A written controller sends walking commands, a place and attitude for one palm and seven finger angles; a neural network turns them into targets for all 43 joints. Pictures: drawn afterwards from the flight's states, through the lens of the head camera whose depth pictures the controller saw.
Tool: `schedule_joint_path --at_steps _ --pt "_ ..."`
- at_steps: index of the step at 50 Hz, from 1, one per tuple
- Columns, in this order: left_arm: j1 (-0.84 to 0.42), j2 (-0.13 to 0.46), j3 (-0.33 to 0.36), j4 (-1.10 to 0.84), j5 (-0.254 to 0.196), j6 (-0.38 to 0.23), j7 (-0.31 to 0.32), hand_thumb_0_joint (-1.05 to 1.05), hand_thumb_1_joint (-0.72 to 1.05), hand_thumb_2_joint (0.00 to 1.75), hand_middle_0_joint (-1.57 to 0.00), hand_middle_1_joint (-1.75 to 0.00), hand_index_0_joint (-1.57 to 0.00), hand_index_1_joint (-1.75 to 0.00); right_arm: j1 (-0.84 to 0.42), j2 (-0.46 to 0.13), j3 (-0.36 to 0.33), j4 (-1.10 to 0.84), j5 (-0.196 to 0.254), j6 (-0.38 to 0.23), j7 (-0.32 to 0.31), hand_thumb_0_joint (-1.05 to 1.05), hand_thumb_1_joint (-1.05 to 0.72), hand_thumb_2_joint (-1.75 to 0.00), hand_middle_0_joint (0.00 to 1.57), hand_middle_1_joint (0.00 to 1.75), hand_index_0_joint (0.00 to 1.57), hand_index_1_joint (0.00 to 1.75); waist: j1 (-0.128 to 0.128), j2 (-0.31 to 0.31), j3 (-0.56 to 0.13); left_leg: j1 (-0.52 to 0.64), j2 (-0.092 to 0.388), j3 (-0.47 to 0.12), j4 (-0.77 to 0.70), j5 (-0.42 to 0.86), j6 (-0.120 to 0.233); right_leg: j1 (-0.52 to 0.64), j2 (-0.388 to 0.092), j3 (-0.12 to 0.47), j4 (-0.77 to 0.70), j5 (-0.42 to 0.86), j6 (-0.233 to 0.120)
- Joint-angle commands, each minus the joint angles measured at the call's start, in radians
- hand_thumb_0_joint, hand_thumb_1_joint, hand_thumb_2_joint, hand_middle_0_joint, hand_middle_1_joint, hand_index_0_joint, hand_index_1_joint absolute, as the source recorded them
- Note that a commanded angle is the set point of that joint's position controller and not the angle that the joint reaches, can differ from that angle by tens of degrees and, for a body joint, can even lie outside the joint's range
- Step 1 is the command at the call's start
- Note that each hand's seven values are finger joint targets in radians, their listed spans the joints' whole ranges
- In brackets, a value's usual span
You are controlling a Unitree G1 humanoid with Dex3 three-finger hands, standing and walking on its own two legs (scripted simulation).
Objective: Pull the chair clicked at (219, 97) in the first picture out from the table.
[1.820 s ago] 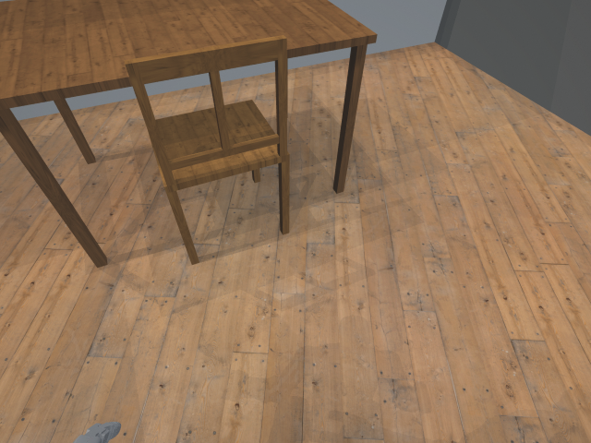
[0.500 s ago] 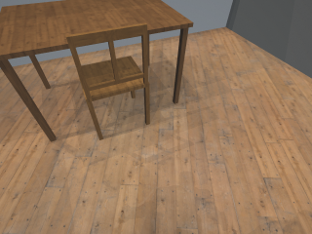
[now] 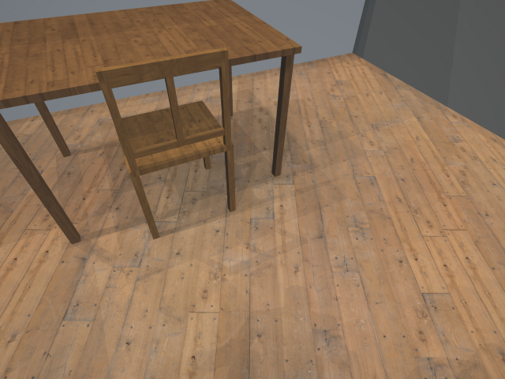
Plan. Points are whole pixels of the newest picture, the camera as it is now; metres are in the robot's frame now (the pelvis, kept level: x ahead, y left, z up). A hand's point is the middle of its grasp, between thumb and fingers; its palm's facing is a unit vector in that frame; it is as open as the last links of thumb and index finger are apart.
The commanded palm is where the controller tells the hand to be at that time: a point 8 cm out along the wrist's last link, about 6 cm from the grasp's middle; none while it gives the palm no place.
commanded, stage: walk to a spot facing it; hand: left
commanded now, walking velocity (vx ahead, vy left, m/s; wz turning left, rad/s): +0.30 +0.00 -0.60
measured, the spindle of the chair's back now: (174, 110) +0.99 +0.36 -0.12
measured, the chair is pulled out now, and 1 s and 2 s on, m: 0.00 0.00 0.00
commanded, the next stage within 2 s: none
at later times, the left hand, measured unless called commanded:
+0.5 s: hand out of the picture +0.13 +0.12 -0.16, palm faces -0.16 -0.97 -0.18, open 7.4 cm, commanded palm none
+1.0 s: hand (218, 223) +0.53 +0.13 -0.17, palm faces -0.40 -0.90 -0.18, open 7.4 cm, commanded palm none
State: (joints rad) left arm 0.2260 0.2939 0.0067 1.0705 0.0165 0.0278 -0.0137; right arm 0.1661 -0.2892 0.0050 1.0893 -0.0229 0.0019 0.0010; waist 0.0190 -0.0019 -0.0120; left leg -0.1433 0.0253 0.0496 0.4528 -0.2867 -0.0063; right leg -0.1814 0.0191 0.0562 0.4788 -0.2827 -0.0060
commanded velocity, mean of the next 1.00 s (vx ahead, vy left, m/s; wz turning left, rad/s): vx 0.27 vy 0.00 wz -0.52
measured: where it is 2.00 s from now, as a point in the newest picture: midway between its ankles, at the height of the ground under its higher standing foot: (269, 333)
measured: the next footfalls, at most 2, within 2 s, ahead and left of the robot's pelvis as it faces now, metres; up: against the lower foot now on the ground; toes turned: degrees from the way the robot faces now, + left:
left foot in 0.72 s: +0.43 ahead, +0.04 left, +0.00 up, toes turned -12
right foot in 1.30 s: +0.45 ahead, -0.21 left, +0.00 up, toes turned -48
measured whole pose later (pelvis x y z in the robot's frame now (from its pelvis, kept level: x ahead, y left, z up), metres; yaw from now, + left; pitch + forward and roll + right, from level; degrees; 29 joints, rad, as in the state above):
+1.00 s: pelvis +0.37 -0.02 +0.00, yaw -30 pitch -1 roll -1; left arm 0.22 0.24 0.11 0.94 0.03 0.03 -0.03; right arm 0.32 -0.18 -0.05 1.02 -0.02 -0.07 -0.03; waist 0.02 -0.05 0.03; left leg -0.15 0.07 0.30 0.43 -0.27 0.06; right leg -0.64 -0.08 -0.04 1.23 -0.18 0.03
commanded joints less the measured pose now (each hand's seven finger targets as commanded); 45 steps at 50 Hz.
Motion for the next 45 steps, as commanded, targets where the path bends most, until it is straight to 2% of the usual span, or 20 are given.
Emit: schedule_joint_path --at_steps 1,5,7,9,10,11,12,14,16,20,26,30,33,34,35,36,37,40,42,45 --pt "0.008 0.098 0.038 -0.108 0.006 -0.016 -0.01 0.0 0.9 0.9 -0.2 -0.3 -0.2 -0.3 0.078 -0.199 -0.067 -0.063 0.001 -0.016 -0.016 0.0 -0.9 -0.9 0.2 0.3 0.2 0.3 -0.034 0.119 0.16 0.001 0.237 -0.244 -0.202 -0.396 0.116 -0.3 0.012 0.01 0.118 -0.206 -0.027" --pt "-0.073 0.047 0.052 -0.177 0.003 -0.035 -0.024 0.0 0.9 0.9 -0.2 -0.3 -0.2 -0.3 0.142 -0.181 -0.085 -0.07 0.001 -0.048 -0.021 0.0 -0.9 -0.9 0.2 0.3 0.2 0.3 -0.061 0.164 0.141 0.138 0.377 -0.239 -0.216 -0.024 0.202 -0.44 -0.076 -0.057 0.349 -0.241 -0.002" --pt "-0.01 0.016 0.056 -0.159 0.002 -0.043 -0.03 0.0 0.9 0.9 -0.2 -0.3 -0.2 -0.3 0.103 -0.158 -0.083 -0.078 -0.005 -0.051 -0.021 0.0 -0.9 -0.9 0.2 0.3 0.2 0.3 -0.021 0.139 0.109 0.078 0.334 -0.094 -0.126 0.134 0.149 -0.282 -0.08 -0.106 0.239 -0.2 -0.004" --pt "0.209 0.027 0.067 -0.086 0.006 -0.049 -0.029 0.0 0.9 0.9 -0.2 -0.3 -0.2 -0.3 0.048 -0.139 -0.08 -0.092 0.0 -0.049 -0.017 0.0 -0.9 -0.9 0.2 0.3 0.2 0.3 0.087 0.017 0.022 -0.101 0.23 0.067 0.18 0.114 0.067 0.062 -0.015 -0.163 0.04 0.014 -0.017" --pt "0.344 0.132 0.092 -0.051 0.016 -0.065 -0.014 0.0 0.9 0.9 -0.2 -0.3 -0.2 -0.3 0.035 -0.073 -0.066 -0.129 0.015 -0.049 -0.006 0.0 -0.9 -0.9 0.2 0.3 0.2 0.3 0.135 -0.275 -0.017 -0.363 0.119 0.16 0.505 -0.068 0.005 0.261 -0.208 0.175 -0.135 -0.094 -0.093" --pt "0.41 0.199 0.102 -0.038 -0.001 -0.073 0.004 0.0 0.9 0.9 -0.2 -0.3 -0.2 -0.3 -0.04 -0.032 -0.053 -0.191 0.011 -0.059 0.001 0.0 -0.9 -0.9 0.2 0.3 0.2 0.3 0.142 -0.382 0.007 -0.559 0.029 0.103 0.719 -0.293 -0.018 0.276 -0.392 0.571 -0.274 -0.001 -0.182" --pt "0.39 0.18 0.103 -0.047 -0.009 -0.073 0.019 0.0 0.9 0.9 -0.2 -0.3 -0.2 -0.3 -0.054 -0.059 -0.062 -0.193 0.008 -0.061 -0.002 0.0 -0.9 -0.9 0.2 0.3 0.2 0.3 0.123 -0.244 0.013 -0.598 0.071 -0.005 0.771 -0.243 -0.004 0.297 -0.395 0.54 -0.258 0.026 -0.228" --pt "0.296 0.113 0.088 -0.067 -0.007 -0.08 0.022 0.0 0.9 0.9 -0.2 -0.3 -0.2 -0.3 -0.075 -0.038 -0.066 -0.172 0.008 -0.065 0.001 0.0 -0.9 -0.9 0.2 0.3 0.2 0.3 0.08 -0.085 0.072 -0.583 0.12 -0.027 0.788 -0.113 -0.008 0.174 -0.35 0.452 -0.246 0.042 -0.226" --pt "0.241 0.061 0.069 -0.082 0.001 -0.089 0.022 0.0 0.9 0.9 -0.2 -0.3 -0.2 -0.3 -0.037 -0.012 -0.068 -0.153 0.0 -0.05 0.006 0.0 -0.9 -0.9 0.2 0.3 0.2 0.3 0.03 -0.039 0.102 -0.533 0.128 -0.026 0.745 -0.025 -0.027 0.071 -0.3 0.321 -0.256 0.147 -0.196" --pt "0.247 0.04 0.066 -0.068 0.002 -0.106 0.024 0.0 0.9 0.9 -0.2 -0.3 -0.2 -0.3 0.006 0.018 -0.074 -0.145 0.0 -0.03 0.014 0.0 -0.9 -0.9 0.2 0.3 0.2 0.3 -0.008 -0.069 0.092 -0.534 0.116 -0.007 0.686 0.085 -0.053 0.053 -0.228 0.186 -0.264 0.263 -0.166" --pt "0.281 0.024 0.065 -0.046 0.007 -0.113 0.036 0.0 0.9 0.9 -0.2 -0.3 -0.2 -0.3 -0.126 0.039 -0.071 -0.219 0.004 -0.041 0.025 0.0 -0.9 -0.9 0.2 0.3 0.2 0.3 0.019 -0.103 0.118 -0.598 0.108 0.012 0.515 0.142 -0.056 0.133 -0.215 0.168 -0.25 0.371 -0.172" --pt "0.284 0.029 0.068 -0.045 0.012 -0.103 0.043 0.0 0.9 0.9 -0.2 -0.3 -0.2 -0.3 -0.197 0.056 -0.064 -0.256 0.009 -0.055 0.028 0.0 -0.9 -0.9 0.2 0.3 0.2 0.3 0.045 -0.144 0.13 -0.458 0.068 0.046 0.304 0.111 -0.031 0.13 -0.208 0.161 -0.208 0.501 -0.15" --pt "0.23 0.059 0.081 -0.063 0.007 -0.101 0.043 0.0 0.9 0.9 -0.2 -0.3 -0.2 -0.3 -0.016 0.021 -0.076 -0.21 0.007 -0.07 0.008 0.0 -0.9 -0.9 0.2 0.3 0.2 0.3 -0.043 -0.137 0.042 -0.151 -0.004 0.079 0.134 0.106 0.001 0.09 -0.173 0.136 -0.018 0.714 -0.126" --pt "0.212 0.051 0.087 -0.066 0.004 -0.101 0.042 0.0 0.9 0.9 -0.2 -0.3 -0.2 -0.3 0.151 -0.023 -0.087 -0.16 0.003 -0.075 -0.005 0.0 -0.9 -0.9 0.2 0.3 0.2 0.3 -0.109 -0.104 -0.046 0.084 0.02 0.042 0.073 0.154 0.013 0.005 -0.14 0.122 0.167 0.651 -0.097" --pt "0.241 0.005 0.089 -0.083 -0.011 -0.098 0.03 0.0 0.9 0.9 -0.2 -0.3 -0.2 -0.3 0.297 -0.135 -0.113 -0.127 -0.011 -0.078 -0.018 0.0 -0.9 -0.9 0.2 0.3 0.2 0.3 -0.154 0.084 -0.174 0.339 0.225 -0.176 0.056 0.149 0.068 -0.176 -0.037 0.038 0.433 0.33 -0.057" --pt "0.282 -0.048 0.083 -0.101 -0.019 -0.1 0.018 0.0 0.9 0.9 -0.2 -0.3 -0.2 -0.3 0.371 -0.213 -0.127 -0.112 -0.012 -0.079 -0.019 0.0 -0.9 -0.9 0.2 0.3 0.2 0.3 -0.134 0.335 -0.262 0.454 0.502 -0.545 -0.087 0.191 0.159 -0.384 0.07 -0.037 0.783 -0.285 -0.02" --pt "0.222 -0.017 0.084 -0.111 -0.011 -0.097 0.022 0.0 0.9 0.9 -0.2 -0.3 -0.2 -0.3 0.31 -0.175 -0.112 -0.125 0.0 -0.069 -0.019 0.0 -0.9 -0.9 0.2 0.3 0.2 0.3 -0.12 0.213 -0.191 0.321 0.526 -0.569 -0.166 0.096 0.195 -0.417 0.0 0.033 0.903 -0.269 -0.037" --pt "0.126 -0.038 0.089 -0.118 0.009 -0.07 -0.008 0.0 0.9 0.9 -0.2 -0.3 -0.2 -0.3 0.128 -0.008 -0.07 -0.157 -0.001 -0.089 -0.02 0.0 -0.9 -0.9 0.2 0.3 0.2 0.3 -0.028 0.113 0.054 -0.027 0.399 -0.257 -0.221 0.092 0.127 -0.425 -0.112 -0.011 0.912 -0.058 -0.013" --pt "0.159 -0.074 0.086 -0.108 0.017 -0.036 -0.017 0.0 0.9 0.9 -0.2 -0.3 -0.2 -0.3 0.129 0.039 -0.059 -0.137 0.0 -0.1 -0.023 0.0 -0.9 -0.9 0.2 0.3 0.2 0.3 0.012 0.142 0.078 -0.127 0.324 -0.067 -0.226 0.186 0.078 -0.361 -0.116 -0.037 0.854 0.01 -0.002" --pt "0.164 -0.087 0.089 -0.118 0.017 -0.006 -0.018 0.0 0.9 0.9 -0.2 -0.3 -0.2 -0.3 0.134 0.036 -0.059 -0.131 0.009 -0.105 -0.029 0.0 -0.9 -0.9 0.2 0.3 0.2 0.3 0.036 0.111 0.072 -0.117 0.31 0.051 -0.232 0.319 0.084 -0.405 -0.124 -0.051 0.832 0.09 0.023"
